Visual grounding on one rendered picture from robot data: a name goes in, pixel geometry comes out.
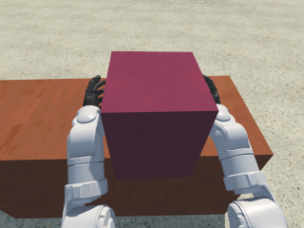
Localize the robot left hand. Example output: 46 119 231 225
83 75 106 110

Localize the pedestal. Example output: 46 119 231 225
0 75 274 219

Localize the robot right forearm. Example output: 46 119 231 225
208 104 289 228

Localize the robot right upper arm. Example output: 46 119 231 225
227 196 288 228

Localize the carton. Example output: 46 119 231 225
100 51 219 181

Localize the robot left forearm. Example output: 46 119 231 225
61 105 108 228

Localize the robot right hand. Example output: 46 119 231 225
203 74 221 105

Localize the robot left upper arm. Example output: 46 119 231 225
62 204 117 228

